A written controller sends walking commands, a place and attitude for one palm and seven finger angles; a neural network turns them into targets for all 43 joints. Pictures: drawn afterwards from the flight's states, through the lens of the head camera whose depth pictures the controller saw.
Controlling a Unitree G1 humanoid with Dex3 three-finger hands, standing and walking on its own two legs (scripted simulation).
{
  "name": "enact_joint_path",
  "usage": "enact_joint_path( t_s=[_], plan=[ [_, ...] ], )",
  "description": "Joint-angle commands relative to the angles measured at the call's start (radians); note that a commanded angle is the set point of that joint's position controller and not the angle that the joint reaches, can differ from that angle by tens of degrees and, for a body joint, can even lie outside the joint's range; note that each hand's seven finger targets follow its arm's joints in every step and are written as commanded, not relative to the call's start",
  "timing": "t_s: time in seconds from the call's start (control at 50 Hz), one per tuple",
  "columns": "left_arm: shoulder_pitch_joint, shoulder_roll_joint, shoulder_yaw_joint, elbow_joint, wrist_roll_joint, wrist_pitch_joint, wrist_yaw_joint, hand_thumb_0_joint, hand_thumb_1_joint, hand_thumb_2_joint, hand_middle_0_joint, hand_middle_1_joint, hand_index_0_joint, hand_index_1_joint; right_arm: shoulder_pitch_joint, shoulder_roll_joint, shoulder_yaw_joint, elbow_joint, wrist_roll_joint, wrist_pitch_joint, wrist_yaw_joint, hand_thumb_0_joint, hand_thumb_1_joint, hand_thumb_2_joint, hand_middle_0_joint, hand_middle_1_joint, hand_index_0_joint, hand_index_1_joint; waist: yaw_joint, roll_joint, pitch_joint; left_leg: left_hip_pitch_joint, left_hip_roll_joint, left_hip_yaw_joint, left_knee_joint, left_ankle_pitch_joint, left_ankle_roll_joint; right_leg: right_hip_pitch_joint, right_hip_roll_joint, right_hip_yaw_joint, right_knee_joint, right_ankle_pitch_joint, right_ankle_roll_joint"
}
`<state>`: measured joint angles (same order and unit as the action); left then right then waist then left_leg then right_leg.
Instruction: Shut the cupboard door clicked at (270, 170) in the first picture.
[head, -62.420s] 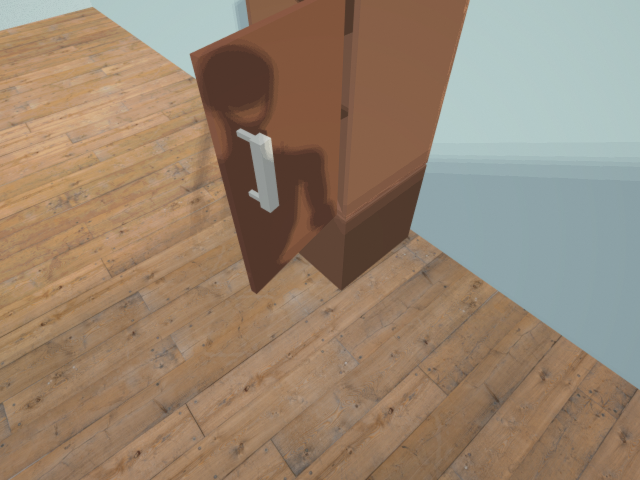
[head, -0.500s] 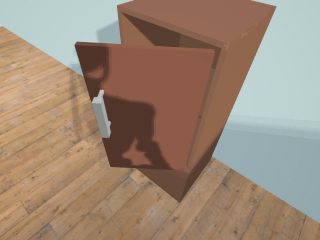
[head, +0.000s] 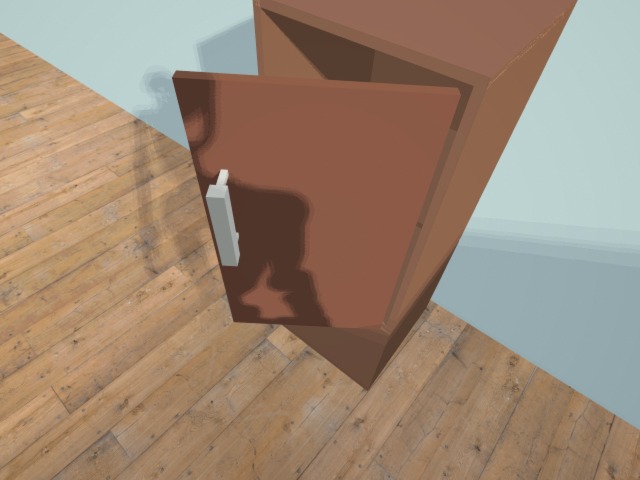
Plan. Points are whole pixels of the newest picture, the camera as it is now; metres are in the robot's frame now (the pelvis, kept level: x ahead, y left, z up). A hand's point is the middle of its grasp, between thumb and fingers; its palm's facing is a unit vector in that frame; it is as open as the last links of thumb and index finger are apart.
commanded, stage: come to a stop and stand still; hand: left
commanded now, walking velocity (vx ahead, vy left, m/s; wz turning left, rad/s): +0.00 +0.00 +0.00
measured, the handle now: (227, 219) +0.47 +0.18 +0.03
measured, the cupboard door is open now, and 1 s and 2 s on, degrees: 37 37 37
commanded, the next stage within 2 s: look again from close up in 0.14 s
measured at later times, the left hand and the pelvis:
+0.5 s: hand out of the picture +0.00 +0.16 -0.18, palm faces +0.01 -0.98 -0.18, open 7.4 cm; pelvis +0.01 +0.00 +0.00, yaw +0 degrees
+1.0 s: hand (195, 425) +0.19 +0.17 -0.04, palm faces +0.23 -0.96 -0.13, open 7.1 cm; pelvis +0.01 -0.02 -0.02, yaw +3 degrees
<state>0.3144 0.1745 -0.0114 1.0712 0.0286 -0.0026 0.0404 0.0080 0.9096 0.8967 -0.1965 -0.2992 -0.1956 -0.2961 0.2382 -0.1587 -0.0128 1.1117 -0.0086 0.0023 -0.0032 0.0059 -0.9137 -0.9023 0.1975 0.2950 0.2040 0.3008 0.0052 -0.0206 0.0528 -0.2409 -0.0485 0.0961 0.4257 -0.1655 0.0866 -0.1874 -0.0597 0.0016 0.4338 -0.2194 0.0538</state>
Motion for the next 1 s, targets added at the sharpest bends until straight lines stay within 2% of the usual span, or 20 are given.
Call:
enact_joint_path(
  t_s=[0.0, 0.08, 0.2, 0.28, 0.38, 0.44, 0.48, 0.62, 0.68, 0.78, 0.8, 0.82, 0.84, 0.86, 0.88, 0.9, 0.92, 0.94, 0.96, 0.98],
  plan=[
    [0.08, 0.081, 0.018, -0.017, -0.003, -0.01, 0.007, 0.0, 0.9, 0.9, -0.2, -0.3, -0.2, -0.3, 0.027, -0.128, -0.03, -0.033, 0.003, -0.019, -0.011, 0.0, -0.9, -0.9, 0.2, 0.3, 0.2, 0.3, -0.002, 0.046, 0.008, 0.01, 0.17, -0.206, -0.187, -0.196, -0.051, -0.049, -0.036, 0.021, -0.051, -0.011, -0.05],
    [0.086, 0.076, 0.019, -0.007, -0.002, -0.008, 0.009, 0.0, 0.9, 0.9, -0.2, -0.3, -0.2, -0.3, 0.029, -0.126, -0.03, -0.025, 0.004, -0.019, -0.012, 0.0, -0.9, -0.9, 0.2, 0.3, 0.2, 0.3, -0.001, 0.057, 0.018, 0.011, 0.174, -0.208, -0.202, -0.198, -0.053, -0.052, -0.039, 0.018, -0.05, -0.008, -0.048],
    [0.086, 0.071, 0.019, 0.003, -0.003, -0.013, 0.01, 0.0, 0.9, 0.9, -0.2, -0.3, -0.2, -0.3, 0.038, -0.115, -0.028, -0.015, 0.006, -0.02, -0.012, 0.0, -0.9, -0.9, 0.2, 0.3, 0.2, 0.3, -0.006, 0.014, 0.013, 0.042, 0.164, -0.19, -0.178, -0.133, -0.054, -0.055, -0.046, 0.032, -0.067, 0.012, -0.049],
    [0.084, 0.071, 0.019, 0.007, -0.005, -0.013, 0.01, 0.0, 0.9, 0.9, -0.2, -0.3, -0.2, -0.3, 0.037, -0.112, -0.025, -0.01, 0.006, -0.021, -0.013, 0.0, -0.9, -0.9, 0.2, 0.3, 0.2, 0.3, -0.006, 0.034, 0.015, 0.048, 0.159, -0.182, -0.169, -0.112, -0.055, -0.054, -0.049, 0.034, -0.075, 0.016, -0.049],
    [0.078, 0.067, 0.019, 0.01, -0.005, -0.015, 0.01, 0.0, 0.9, 0.9, -0.2, -0.3, -0.2, -0.3, 0.044, -0.106, -0.022, -0.002, 0.006, -0.022, -0.014, 0.0, -0.9, -0.9, 0.2, 0.3, 0.2, 0.3, -0.008, 0.013, 0.01, 0.055, 0.156, -0.174, -0.162, -0.082, -0.056, -0.045, -0.051, 0.038, -0.08, 0.029, -0.05],
    [0.077, 0.066, 0.02, 0.013, -0.006, -0.013, 0.009, 0.0, 0.9, 0.9, -0.2, -0.3, -0.2, -0.3, 0.045, -0.104, -0.022, 0.0, 0.005, -0.02, -0.014, 0.0, -0.9, -0.9, 0.2, 0.3, 0.2, 0.3, -0.007, 0.036, 0.021, 0.043, 0.155, -0.18, -0.174, -0.121, -0.059, -0.05, -0.05, 0.036, -0.084, 0.007, -0.05],
    [0.076, 0.067, 0.019, 0.012, -0.006, -0.015, 0.009, 0.0, 0.9, 0.9, -0.2, -0.3, -0.2, -0.3, 0.047, -0.101, -0.021, 0.002, 0.005, -0.02, -0.013, 0.0, -0.9, -0.9, 0.2, 0.3, 0.2, 0.3, -0.007, 0.013, 0.024, 0.044, 0.152, -0.173, -0.164, -0.101, -0.058, -0.048, -0.052, 0.039, -0.09, 0.013, -0.052],
    [0.065, 0.062, 0.019, 0.014, -0.009, -0.017, 0.009, 0.0, 0.9, 0.9, -0.2, -0.3, -0.2, -0.3, 0.06, -0.092, -0.017, 0.011, 0.005, -0.022, -0.015, 0.0, -0.9, -0.9, 0.2, 0.3, 0.2, 0.3, -0.009, 0.015, 0.011, 0.061, 0.149, -0.165, -0.149, -0.052, -0.061, -0.041, -0.053, 0.043, -0.093, 0.029, -0.054],
    [0.063, 0.061, 0.019, 0.014, -0.008, -0.016, 0.009, 0.0, 0.9, 0.9, -0.2, -0.3, -0.2, -0.3, 0.057, -0.09, -0.016, 0.014, 0.006, -0.021, -0.016, 0.0, -0.9, -0.9, 0.2, 0.3, 0.2, 0.3, -0.008, 0.022, 0.036, 0.046, 0.149, -0.166, -0.154, -0.072, -0.061, -0.048, -0.052, 0.042, -0.097, 0.018, -0.053],
    [0.066, 0.059, 0.019, 0.016, -0.009, -0.017, 0.008, 0.0, 0.9, 0.9, -0.2, -0.3, -0.2, -0.3, 0.06, -0.086, -0.016, 0.017, 0.006, -0.021, -0.016, 0.0, -0.9, -0.9, 0.2, 0.3, 0.2, 0.3, -0.006, 0.015, 0.021, 0.059, 0.147, -0.159, -0.142, -0.052, -0.061, -0.042, -0.054, 0.043, -0.1, 0.026, -0.054],
    [0.076, 0.08, 0.011, 0.036, 0.006, -0.032, 0.041, 0.0, 0.9, 0.9, -0.2, -0.3, -0.2, -0.3, 0.029, -0.126, -0.003, -0.059, 0.004, -0.036, -0.012, 0.0, -0.9, -0.9, 0.2, 0.3, 0.2, 0.3, -0.002, -0.012, 0.003, 0.018, 0.173, -0.147, 0.021, 0.15, -0.075, -0.027, -0.055, 0.035, -0.059, 0.096, -0.066],
    [-0.768, 0.615, 0.383, -1.634, -0.121, -0.287, 0.038, 0.0, 0.9, 0.9, -0.2, -0.3, -0.2, -0.3, 0.106, -0.347, -0.052, -0.421, 0.011, -0.21, -0.096, 0.0, -0.9, -0.9, 0.2, 0.3, 0.2, 0.3, -0.181, 0.035, -0.401, 0.346, 0.101, -0.171, -0.028, 0.188, -0.064, -0.071, 0.067, -0.065, 0.039, 0.177, -0.067],
    [-0.123, 0.176, 0.031, -1.437, -0.143, -0.227, 0.043, 0.0, 0.9, 0.9, -0.218, -0.32, -0.218, -0.32, 0.018, -0.199, 0.008, -0.409, 0.049, -0.298, -0.099, 0.0, -0.9, -0.9, 0.2, 0.3, 0.2, 0.3, -0.018, 0.343, -0.593, 0.446, 0.126, -0.154, -0.038, 0.257, -0.109, -0.098, 0.094, -0.095, 0.095, 0.018, -0.086],
    [0.135, -0.005, -0.018, -1.292, -0.181, -0.085, 0.063, 0.0, 0.9, 0.9, -0.237, -0.34, -0.237, -0.34, -0.022, -0.189, 0.011, -0.389, 0.043, -0.342, -0.089, 0.0, -0.9, -0.9, 0.2, 0.3, 0.2, 0.3, -0.008, 0.367, -0.416, 0.302, 0.136, -0.197, -0.08, 0.169, -0.163, -0.123, 0.09, -0.11, 0.191, -0.093, -0.079],
    [0.099, -0.072, -0.082, -1.117, -0.181, -0.056, 0.076, 0.0, 0.9, 0.9, -0.255, -0.36, -0.255, -0.36, -0.029, -0.165, 0.02, -0.354, 0.063, -0.367, -0.072, 0.0, -0.9, -0.9, 0.2, 0.3, 0.2, 0.3, -0.058, 0.152, -0.123, 0.068, 0.115, -0.208, -0.084, -0.07, -0.135, -0.236, 0.072, -0.105, 0.194, -0.125, -0.071],
    [0.013, -0.066, -0.068, -1.146, -0.188, -0.106, 0.069, 0.0, 0.9, 0.9, -0.273, -0.38, -0.273, -0.38, -0.019, -0.209, -0.013, -0.409, 0.052, -0.382, -0.053, 0.0, -0.9, -0.9, 0.2, 0.3, 0.2, 0.3, -0.083, 0.095, 0.022, -0.053, 0.093, -0.222, -0.042, -0.256, -0.11, -0.271, 0.064, -0.113, 0.13, -0.128, -0.073],
    [0.041, -0.028, -0.023, -1.061, -0.179, -0.162, 0.05, 0.0, 0.9, 0.9, -0.292, -0.4, -0.292, -0.4, -0.027, -0.225, -0.025, -0.433, 0.04, -0.394, -0.042, 0.0, -0.9, -0.9, 0.2, 0.3, 0.2, 0.3, -0.084, 0.058, 0.045, -0.13, 0.067, -0.215, 0.028, -0.305, -0.102, -0.323, 0.059, -0.114, 0.111, -0.158, -0.076],
    [0.168, -0.025, 0.021, -0.973, -0.19, -0.226, 0.019, 0.0, 0.9, 0.9, -0.31, -0.42, -0.31, -0.42, -0.031, -0.225, -0.036, -0.461, 0.025, -0.396, -0.029, 0.0, -0.9, -0.9, 0.2, 0.3, 0.2, 0.3, -0.051, -0.031, 0.02, -0.213, 0.053, -0.207, 0.097, -0.31, -0.102, -0.373, 0.061, -0.122, 0.151, -0.212, -0.081],
    [0.291, -0.007, 0.07, -0.909, -0.2, -0.301, -0.031, 0.0, 0.9, 0.9, -0.328, -0.44, -0.328, -0.44, -0.043, -0.221, -0.056, -0.499, 0.03, -0.395, -0.009, 0.0, -0.9, -0.9, 0.2, 0.3, 0.2, 0.3, -0.003, -0.085, -0.033, -0.248, 0.042, -0.174, 0.168, -0.26, -0.107, -0.386, 0.065, -0.121, 0.193, -0.24, -0.088],
    [0.334, -0.062, 0.039, -0.881, -0.224, -0.389, -0.091, 0.0, 0.9, 0.9, -0.347, -0.46, -0.347, -0.46, -0.064, -0.203, -0.058, -0.531, 0.02, -0.395, 0.006, 0.0, -0.9, -0.9, 0.2, 0.3, 0.2, 0.3, 0.014, -0.205, -0.053, -0.329, 0.04, -0.155, 0.248, -0.252, -0.112, -0.451, 0.066, -0.127, 0.258, -0.297, -0.086]
  ],
)
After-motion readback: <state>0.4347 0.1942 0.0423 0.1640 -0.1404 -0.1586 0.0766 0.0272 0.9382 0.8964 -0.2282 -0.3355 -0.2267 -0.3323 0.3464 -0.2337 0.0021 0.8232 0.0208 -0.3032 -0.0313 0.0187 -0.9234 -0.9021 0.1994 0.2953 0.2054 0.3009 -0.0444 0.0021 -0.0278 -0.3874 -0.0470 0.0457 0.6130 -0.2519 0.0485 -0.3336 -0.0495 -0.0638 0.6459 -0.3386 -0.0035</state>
